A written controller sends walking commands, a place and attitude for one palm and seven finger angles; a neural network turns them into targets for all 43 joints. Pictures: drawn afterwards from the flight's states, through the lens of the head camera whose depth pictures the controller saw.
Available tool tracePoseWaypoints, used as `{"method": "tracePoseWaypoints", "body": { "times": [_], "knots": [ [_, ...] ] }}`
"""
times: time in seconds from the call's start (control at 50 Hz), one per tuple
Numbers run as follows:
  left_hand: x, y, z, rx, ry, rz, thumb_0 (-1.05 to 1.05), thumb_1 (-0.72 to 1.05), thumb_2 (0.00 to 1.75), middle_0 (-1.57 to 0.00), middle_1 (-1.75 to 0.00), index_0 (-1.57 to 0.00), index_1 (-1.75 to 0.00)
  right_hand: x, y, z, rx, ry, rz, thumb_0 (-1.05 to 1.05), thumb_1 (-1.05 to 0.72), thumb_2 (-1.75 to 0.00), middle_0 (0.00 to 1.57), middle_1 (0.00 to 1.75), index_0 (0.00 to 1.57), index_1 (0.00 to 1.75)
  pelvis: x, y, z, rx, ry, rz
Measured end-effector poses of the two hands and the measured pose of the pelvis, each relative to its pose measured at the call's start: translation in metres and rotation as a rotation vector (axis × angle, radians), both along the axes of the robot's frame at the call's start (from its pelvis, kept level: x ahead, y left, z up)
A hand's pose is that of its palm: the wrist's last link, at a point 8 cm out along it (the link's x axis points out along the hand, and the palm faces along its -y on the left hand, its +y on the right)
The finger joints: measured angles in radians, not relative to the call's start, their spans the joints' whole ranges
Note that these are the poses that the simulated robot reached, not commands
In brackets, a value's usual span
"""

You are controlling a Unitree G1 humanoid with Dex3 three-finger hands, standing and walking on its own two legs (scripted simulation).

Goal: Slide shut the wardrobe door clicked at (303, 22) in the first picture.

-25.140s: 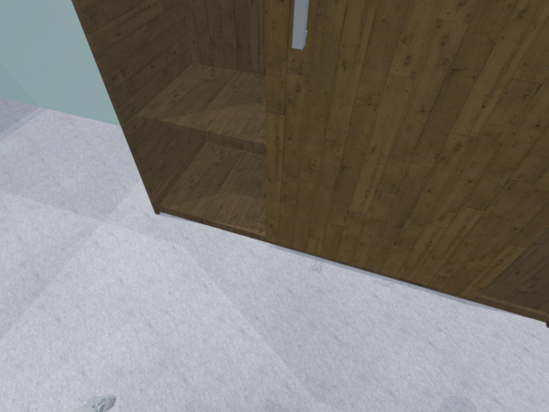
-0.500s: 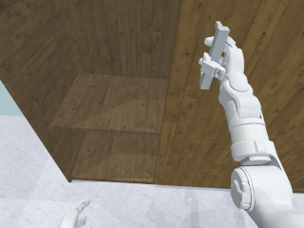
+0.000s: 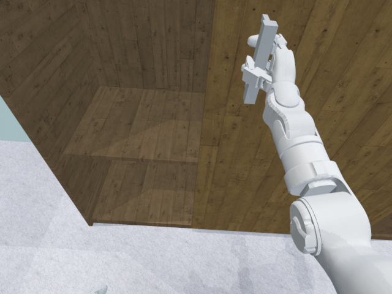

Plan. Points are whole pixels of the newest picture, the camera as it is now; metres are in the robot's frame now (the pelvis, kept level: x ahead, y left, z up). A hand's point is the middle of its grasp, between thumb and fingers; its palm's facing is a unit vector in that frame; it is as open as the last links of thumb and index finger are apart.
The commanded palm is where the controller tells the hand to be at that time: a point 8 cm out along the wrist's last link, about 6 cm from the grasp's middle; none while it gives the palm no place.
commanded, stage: step sideways, sliding the door along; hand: right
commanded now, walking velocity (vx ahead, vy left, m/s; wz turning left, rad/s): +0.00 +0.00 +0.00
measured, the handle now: (256, 61) +0.53 -0.08 +0.23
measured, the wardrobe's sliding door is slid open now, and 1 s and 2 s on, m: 0.52 0.46 0.16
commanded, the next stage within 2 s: none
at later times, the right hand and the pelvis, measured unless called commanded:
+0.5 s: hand (237, 72) +0.48 -0.04 +0.23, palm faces +0.06 +0.99 -0.09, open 6.2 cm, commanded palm +0.46 -0.05 +0.23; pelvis +0.01 +0.07 -0.01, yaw -1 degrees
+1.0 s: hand (216, 70) +0.49 +0.00 +0.22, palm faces +0.28 +0.95 -0.11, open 6.4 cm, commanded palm +0.46 +0.03 +0.22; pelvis +0.07 +0.20 -0.02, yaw -8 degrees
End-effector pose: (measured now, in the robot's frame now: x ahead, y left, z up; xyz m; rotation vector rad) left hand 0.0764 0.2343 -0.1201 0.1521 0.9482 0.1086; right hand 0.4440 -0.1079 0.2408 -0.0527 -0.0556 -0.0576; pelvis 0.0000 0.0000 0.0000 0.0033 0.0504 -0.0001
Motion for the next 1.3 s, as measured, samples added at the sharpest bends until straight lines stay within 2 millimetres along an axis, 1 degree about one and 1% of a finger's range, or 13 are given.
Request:
{"method": "tracePoseWaypoints", "body": {
  "times": [0.1,0.22,0.38,0.46,0.52,0.6,0.68,0.78,0.88,1.0,1.14,1.2,1.3],
  "knots": [
    [0.009,0.001,0.002,-0.001,-0.033,-0.008,0.01,0.91,0.9,-0.2,-0.3,-0.2,-0.3,0.001,0.008,0.0,-0.001,-0.012,0.02,-0.01,-0.74,-0.78,0.34,1.4,0.24,1.4,-0.001,0.002,0.0,-0.001,0.002,0.008],
    [0.017,0.013,0.003,0.013,-0.068,0.073,0.01,0.9,0.9,-0.2,-0.3,-0.2,-0.3,0.008,0.009,-0.006,-0.055,-0.146,0.099,-0.04,-0.67,-0.79,0.39,1.4,0.24,1.38,-0.006,0.009,-0.005,-0.015,-0.015,0.056],
    [0.02,0.04,-0.021,-0.01,0.042,0.08,0.0,0.9,0.9,-0.2,-0.3,-0.2,-0.3,0.01,0.014,-0.011,-0.085,-0.237,0.053,-0.08,-0.65,-0.83,0.44,1.4,0.23,1.39,0.003,0.042,-0.014,0.007,-0.063,0.033],
    [0.028,0.057,-0.019,0.011,0.118,0.046,0.01,0.91,0.9,-0.2,-0.3,-0.2,-0.3,0.011,0.016,-0.013,-0.069,-0.252,0.029,-0.08,-0.66,-0.84,0.45,1.4,0.25,1.39,0.008,0.061,-0.009,-0.01,-0.08,0.001],
    [0.046,0.069,-0.011,0.041,0.118,0.002,0.01,0.91,0.9,-0.2,-0.3,-0.2,-0.3,0.011,0.019,-0.015,-0.042,-0.278,0.009,-0.07,-0.68,-0.85,0.45,1.4,0.25,1.39,0.013,0.071,-0.005,-0.034,-0.08,-0.014],
    [0.081,0.083,-0.008,0.049,0.044,-0.014,0.01,0.91,0.9,-0.2,-0.3,-0.2,-0.3,0.013,0.023,-0.019,0.002,-0.33,-0.005,-0.05,-0.71,-0.86,0.45,1.4,0.22,1.38,0.018,0.081,-0.014,-0.032,-0.081,-0.005],
    [0.113,0.09,-0.006,0.015,0.003,-0.063,0.01,0.91,0.9,-0.2,-0.3,-0.2,-0.3,0.013,0.025,-0.019,-0.019,-0.339,-0.023,-0.06,-0.71,-0.85,0.45,1.4,0.21,1.37,0.02,0.099,-0.015,-0.019,-0.106,-0.035],
    [0.146,0.095,-0.008,-0.03,-0.013,-0.156,0.0,0.91,0.9,-0.2,-0.3,-0.2,-0.3,0.012,0.033,-0.019,-0.045,-0.34,-0.072,-0.07,-0.71,-0.85,0.45,1.4,0.21,1.37,0.034,0.133,-0.017,0.02,-0.134,-0.061],
    [0.188,0.11,-0.02,-0.082,-0.053,-0.234,0.01,0.9,0.9,-0.2,-0.3,-0.2,-0.3,0.011,0.045,-0.02,-0.107,-0.353,-0.15,-0.09,-0.7,-0.84,0.45,1.4,0.21,1.34,0.059,0.179,-0.031,0.045,-0.174,-0.105],
    [0.228,0.143,-0.006,-0.034,-0.108,-0.216,0.01,0.91,0.9,-0.2,-0.3,-0.2,-0.3,0.011,0.063,-0.02,-0.12,-0.356,-0.194,-0.09,-0.69,-0.84,0.45,1.4,0.22,1.31,0.073,0.203,-0.023,0.013,-0.128,-0.139],
    [0.259,0.173,0.002,-0.08,-0.164,-0.26,0.01,0.91,0.9,-0.2,-0.3,-0.2,-0.3,0.01,0.092,-0.02,-0.145,-0.369,-0.211,-0.11,-0.69,-0.84,0.45,1.4,0.2,1.29,0.089,0.237,-0.018,0.004,-0.143,-0.162],
    [0.263,0.184,0.009,-0.059,-0.16,-0.242,0.01,0.91,0.9,-0.2,-0.3,-0.2,-0.3,0.01,0.107,-0.021,-0.128,-0.375,-0.196,-0.1,-0.69,-0.84,0.45,1.4,0.2,1.28,0.094,0.242,-0.011,-0.015,-0.105,-0.163],
    [0.267,0.195,0.015,-0.048,-0.164,-0.264,0.01,0.91,0.9,-0.19,-0.3,-0.2,-0.3,0.011,0.132,-0.022,-0.092,-0.398,-0.142,-0.08,-0.71,-0.81,0.45,1.4,0.2,1.26,0.101,0.253,-0.012,-0.013,-0.097,-0.134]
  ]
}}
